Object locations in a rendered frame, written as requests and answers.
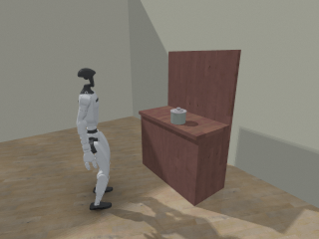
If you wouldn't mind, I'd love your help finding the right robot shin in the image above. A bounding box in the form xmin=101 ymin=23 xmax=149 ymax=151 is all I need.
xmin=95 ymin=174 xmax=110 ymax=206

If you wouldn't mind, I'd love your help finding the robot left thigh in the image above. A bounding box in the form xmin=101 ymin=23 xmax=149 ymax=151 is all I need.
xmin=99 ymin=131 xmax=111 ymax=162

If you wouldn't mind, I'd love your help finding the robot right forearm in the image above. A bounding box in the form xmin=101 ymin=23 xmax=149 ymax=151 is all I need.
xmin=77 ymin=121 xmax=91 ymax=152

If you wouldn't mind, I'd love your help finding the pot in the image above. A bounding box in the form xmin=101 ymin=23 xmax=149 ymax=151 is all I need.
xmin=170 ymin=113 xmax=186 ymax=124

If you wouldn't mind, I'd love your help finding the table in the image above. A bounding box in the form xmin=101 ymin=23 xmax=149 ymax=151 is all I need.
xmin=139 ymin=50 xmax=241 ymax=206

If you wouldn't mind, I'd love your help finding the robot right hand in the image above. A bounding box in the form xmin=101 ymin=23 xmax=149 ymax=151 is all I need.
xmin=83 ymin=151 xmax=98 ymax=170

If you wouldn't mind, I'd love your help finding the lid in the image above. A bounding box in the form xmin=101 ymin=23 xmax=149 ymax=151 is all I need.
xmin=170 ymin=109 xmax=187 ymax=115

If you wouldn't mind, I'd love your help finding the robot right upper arm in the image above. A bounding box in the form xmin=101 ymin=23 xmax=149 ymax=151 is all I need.
xmin=76 ymin=95 xmax=92 ymax=126

